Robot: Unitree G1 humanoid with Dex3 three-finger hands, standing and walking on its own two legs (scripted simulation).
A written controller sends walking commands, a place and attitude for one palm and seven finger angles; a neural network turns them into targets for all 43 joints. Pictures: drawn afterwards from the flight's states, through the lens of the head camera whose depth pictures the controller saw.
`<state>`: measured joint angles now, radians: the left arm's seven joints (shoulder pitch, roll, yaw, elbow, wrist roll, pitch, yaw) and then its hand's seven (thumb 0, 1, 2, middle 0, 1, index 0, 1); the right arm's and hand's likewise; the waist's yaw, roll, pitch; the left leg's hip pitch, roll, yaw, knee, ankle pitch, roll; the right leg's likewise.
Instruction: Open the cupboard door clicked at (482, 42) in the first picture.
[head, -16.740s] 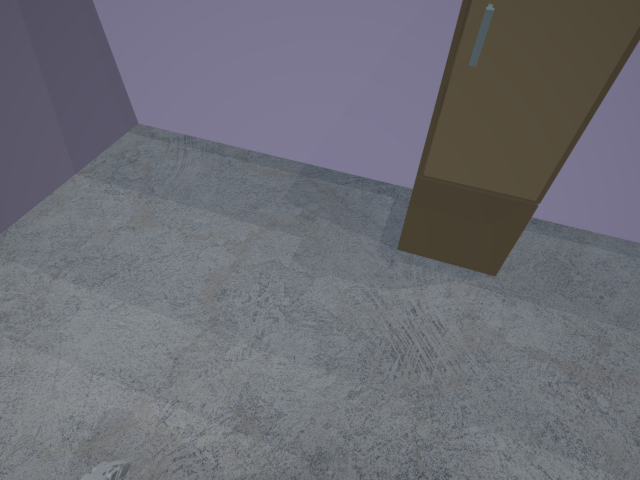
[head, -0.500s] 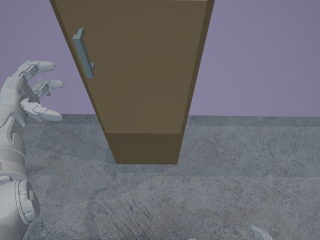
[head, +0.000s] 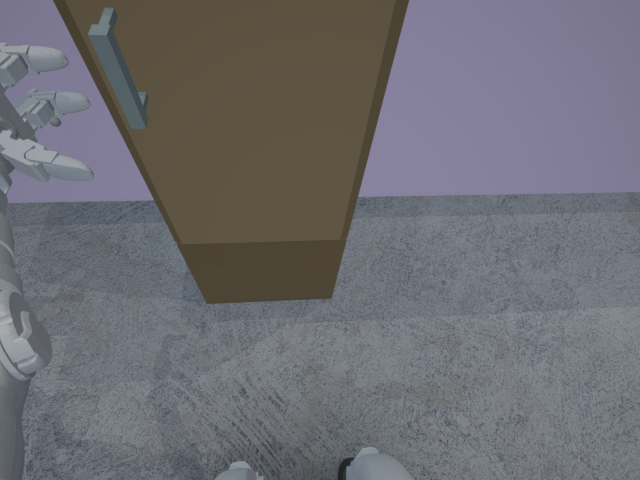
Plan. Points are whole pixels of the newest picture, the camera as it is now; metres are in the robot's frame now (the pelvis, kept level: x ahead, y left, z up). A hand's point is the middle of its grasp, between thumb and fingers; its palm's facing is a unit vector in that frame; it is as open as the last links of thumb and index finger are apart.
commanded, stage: move the hooked fingers beside the handle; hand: left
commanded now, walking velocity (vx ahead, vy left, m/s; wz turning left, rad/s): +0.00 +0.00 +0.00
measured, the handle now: (124, 72) +0.57 +0.21 +0.14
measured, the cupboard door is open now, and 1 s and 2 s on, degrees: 0 0 0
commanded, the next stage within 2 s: slide the fingers in behind the handle in 1.18 s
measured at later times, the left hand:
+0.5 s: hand (65, 109) +0.52 +0.27 +0.13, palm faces -0.01 -1.00 +0.01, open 14.0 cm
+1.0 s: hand (70, 109) +0.51 +0.26 +0.14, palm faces +0.01 -1.00 +0.00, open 14.0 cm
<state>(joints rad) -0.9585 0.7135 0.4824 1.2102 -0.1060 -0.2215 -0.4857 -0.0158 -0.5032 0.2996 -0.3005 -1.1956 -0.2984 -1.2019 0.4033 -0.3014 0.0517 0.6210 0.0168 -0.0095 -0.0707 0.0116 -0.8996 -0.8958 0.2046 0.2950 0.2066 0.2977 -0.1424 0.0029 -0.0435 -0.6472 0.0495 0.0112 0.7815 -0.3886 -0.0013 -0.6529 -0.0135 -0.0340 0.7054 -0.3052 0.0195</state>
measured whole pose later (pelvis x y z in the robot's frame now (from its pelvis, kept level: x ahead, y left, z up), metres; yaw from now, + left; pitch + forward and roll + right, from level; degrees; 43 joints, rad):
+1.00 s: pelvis +0.01 +0.00 -0.01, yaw +0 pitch +17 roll -3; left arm -1.01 0.72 0.49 1.24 -0.08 -0.23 -0.45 -0.02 -0.50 0.30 -0.30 -1.20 -0.30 -1.20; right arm 0.38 -0.29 0.06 0.58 0.00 0.06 -0.04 0.01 -0.90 -0.90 0.20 0.29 0.21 0.30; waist -0.16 0.01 -0.06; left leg -0.71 0.06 0.00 0.83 -0.42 0.00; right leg -0.71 0.00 -0.04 0.73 -0.33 0.02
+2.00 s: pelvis +0.01 +0.00 +0.00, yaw -1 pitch +16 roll -2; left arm -0.95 0.61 0.44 1.16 -0.10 -0.23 -0.37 -0.02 -0.50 0.30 -0.30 -1.20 -0.30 -1.20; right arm 0.43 -0.28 0.04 0.60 0.00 0.06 -0.02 0.01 -0.90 -0.90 0.20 0.29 0.21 0.30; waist -0.15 0.03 -0.08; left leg -0.67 0.06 0.01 0.81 -0.42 0.00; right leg -0.67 0.00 -0.03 0.72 -0.33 0.02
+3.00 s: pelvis +0.01 +0.00 +0.00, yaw -1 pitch +16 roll -2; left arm -0.96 0.51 0.39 1.16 -0.08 -0.25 -0.25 -0.02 -0.50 0.30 -0.30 -1.20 -0.28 -1.21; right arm 0.43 -0.28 0.03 0.63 -0.01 0.02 -0.01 0.01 -0.90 -0.90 0.20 0.29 0.21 0.30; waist -0.14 0.04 -0.08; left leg -0.65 0.06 0.01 0.79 -0.41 -0.01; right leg -0.67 0.00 -0.03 0.73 -0.33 0.01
